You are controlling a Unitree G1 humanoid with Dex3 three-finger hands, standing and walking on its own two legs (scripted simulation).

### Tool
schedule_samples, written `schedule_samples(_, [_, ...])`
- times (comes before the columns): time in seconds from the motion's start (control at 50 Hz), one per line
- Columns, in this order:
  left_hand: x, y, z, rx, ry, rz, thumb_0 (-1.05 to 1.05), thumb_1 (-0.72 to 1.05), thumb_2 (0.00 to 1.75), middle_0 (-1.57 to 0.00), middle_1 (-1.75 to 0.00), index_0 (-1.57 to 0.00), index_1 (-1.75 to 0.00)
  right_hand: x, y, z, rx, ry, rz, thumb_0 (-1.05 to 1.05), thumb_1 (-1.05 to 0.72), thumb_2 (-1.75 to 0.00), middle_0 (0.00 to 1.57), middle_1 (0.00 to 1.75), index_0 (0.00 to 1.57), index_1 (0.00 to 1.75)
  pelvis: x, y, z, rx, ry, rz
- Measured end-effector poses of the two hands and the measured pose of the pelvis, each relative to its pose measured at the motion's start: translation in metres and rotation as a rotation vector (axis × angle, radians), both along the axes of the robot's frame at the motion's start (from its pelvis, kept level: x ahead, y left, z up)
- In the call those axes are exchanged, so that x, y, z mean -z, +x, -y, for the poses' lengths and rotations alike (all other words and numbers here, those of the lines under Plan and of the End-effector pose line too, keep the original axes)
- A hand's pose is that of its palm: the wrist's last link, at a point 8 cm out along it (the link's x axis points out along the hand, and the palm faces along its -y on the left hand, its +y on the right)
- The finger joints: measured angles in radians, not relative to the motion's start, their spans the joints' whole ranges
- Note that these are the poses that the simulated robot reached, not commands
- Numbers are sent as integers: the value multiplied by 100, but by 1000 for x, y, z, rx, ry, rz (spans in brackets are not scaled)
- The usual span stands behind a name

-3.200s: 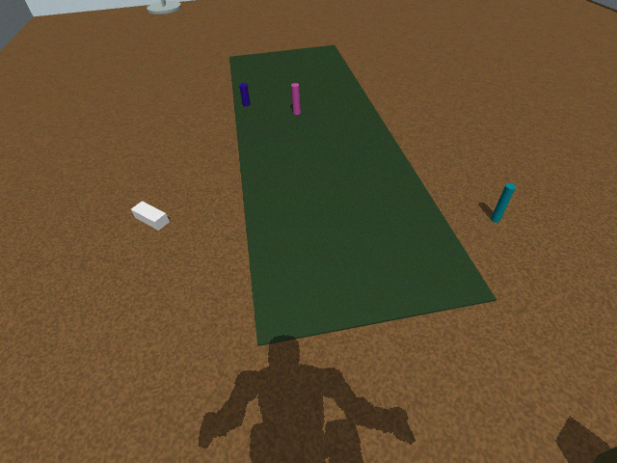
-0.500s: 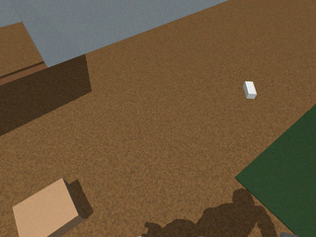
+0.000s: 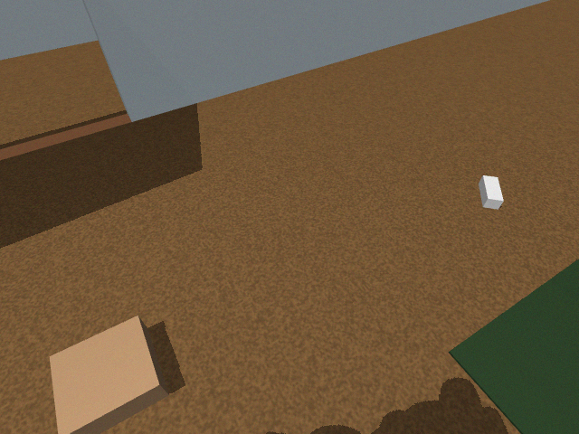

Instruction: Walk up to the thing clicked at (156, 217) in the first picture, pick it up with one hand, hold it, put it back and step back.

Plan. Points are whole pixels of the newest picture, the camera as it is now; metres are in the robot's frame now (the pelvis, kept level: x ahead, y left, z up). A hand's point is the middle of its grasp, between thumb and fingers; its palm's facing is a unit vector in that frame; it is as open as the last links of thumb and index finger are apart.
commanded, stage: walk up
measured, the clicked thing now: (490, 191) +1.30 -0.98 -0.72
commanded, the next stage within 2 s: stand in 0.50 s
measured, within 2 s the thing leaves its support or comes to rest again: neither
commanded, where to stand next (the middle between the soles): +0.07 -0.02 m, yaw -2 degrees
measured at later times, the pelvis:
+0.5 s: pelvis +0.01 -0.01 +0.02, yaw +1 degrees
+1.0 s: pelvis +0.00 -0.02 +0.03, yaw +1 degrees
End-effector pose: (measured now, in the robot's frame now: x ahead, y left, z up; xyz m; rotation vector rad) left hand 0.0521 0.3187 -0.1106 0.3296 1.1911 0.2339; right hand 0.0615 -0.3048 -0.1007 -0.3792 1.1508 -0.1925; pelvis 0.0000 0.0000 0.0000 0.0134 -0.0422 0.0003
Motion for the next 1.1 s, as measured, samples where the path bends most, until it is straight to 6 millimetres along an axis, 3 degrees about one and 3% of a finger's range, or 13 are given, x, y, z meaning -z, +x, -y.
schedule_samples(0.18, [-4, 10, 29, 13, -48, -6, 1, 90, 90, -20, -30, -21, -30, -3, 31, 4, -9, 25, 23, 1, -90, -90, 20, 30, 20, 30, -9, 5, 7, -16, -13, -1])
schedule_samples(0.38, [-13, 37, 29, 3, -47, 40, 1, 90, 90, -20, -30, -21, -30, -9, 47, 0, -16, 35, 20, 0, -90, -90, 20, 30, 20, 30, -18, 10, 9, -21, -14, 2])
schedule_samples(0.56, [-19, 43, 24, 0, -36, 26, 1, 91, 90, -20, -30, -21, -30, -12, 43, -1, 1, 40, -10, 0, -90, -90, 20, 30, 20, 30, -24, 11, 9, -16, -13, 8])
schedule_samples(1.1, [-21, 9, 42, -8, -21, -54, 1, 90, 90, -20, -30, -21, -30, -3, 6, 14, 44, 72, -93, 0, -90, -90, 20, 30, 20, 30, -28, 0, 25, -12, -11, 9])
